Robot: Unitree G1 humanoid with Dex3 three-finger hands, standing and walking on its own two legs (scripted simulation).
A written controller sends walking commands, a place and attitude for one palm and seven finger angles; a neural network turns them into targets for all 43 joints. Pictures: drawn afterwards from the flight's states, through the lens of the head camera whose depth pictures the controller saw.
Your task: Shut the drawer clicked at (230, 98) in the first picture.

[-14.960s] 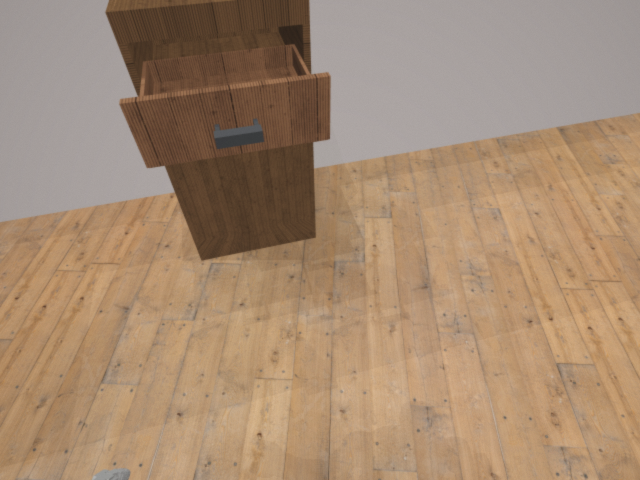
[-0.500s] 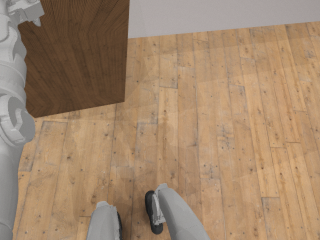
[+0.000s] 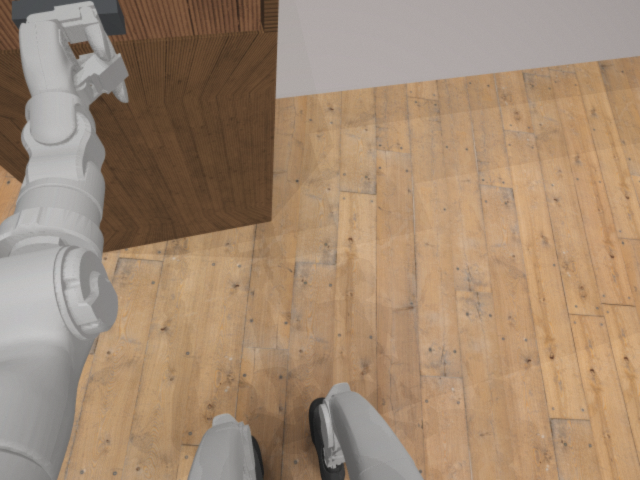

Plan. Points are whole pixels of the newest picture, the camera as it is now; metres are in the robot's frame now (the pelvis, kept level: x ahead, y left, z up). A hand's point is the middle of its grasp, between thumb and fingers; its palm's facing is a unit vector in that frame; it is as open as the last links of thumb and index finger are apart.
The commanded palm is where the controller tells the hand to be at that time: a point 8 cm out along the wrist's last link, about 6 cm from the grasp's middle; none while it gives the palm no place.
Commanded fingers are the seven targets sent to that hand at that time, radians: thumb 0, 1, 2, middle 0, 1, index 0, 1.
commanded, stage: pull the fist back off the drawer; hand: left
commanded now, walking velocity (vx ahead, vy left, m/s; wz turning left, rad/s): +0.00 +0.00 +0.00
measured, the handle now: (70, 3) +0.67 +0.18 +0.09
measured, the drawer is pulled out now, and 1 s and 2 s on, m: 0.00 0.00 0.00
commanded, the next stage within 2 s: draw the hand back to the body in 0.04 s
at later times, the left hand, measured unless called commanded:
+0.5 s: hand (50, 120) +0.48 +0.18 +0.12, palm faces +0.13 -0.99 -0.02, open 3.3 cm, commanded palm +0.43 +0.22 +0.14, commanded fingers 0.00 0.90 0.90 -1.40 -1.60 -1.40 -1.60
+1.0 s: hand out of the picture +0.30 +0.21 +0.20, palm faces +0.29 -0.92 -0.26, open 3.3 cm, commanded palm +0.25 +0.25 +0.21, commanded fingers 0.00 0.90 0.90 -1.40 -1.60 -1.40 -1.60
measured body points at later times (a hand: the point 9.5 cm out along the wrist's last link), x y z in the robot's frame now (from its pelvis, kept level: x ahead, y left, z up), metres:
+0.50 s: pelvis +0.06 -0.01 +0.05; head +0.14 -0.01 +0.49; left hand +0.46 +0.23 +0.13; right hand +0.12 -0.27 -0.07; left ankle +0.00 +0.09 -0.65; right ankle +0.05 -0.12 -0.65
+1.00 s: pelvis +0.03 -0.01 +0.09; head +0.03 -0.03 +0.54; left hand +0.28 +0.26 +0.22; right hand +0.24 -0.21 +0.01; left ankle +0.00 +0.09 -0.65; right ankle +0.05 -0.12 -0.65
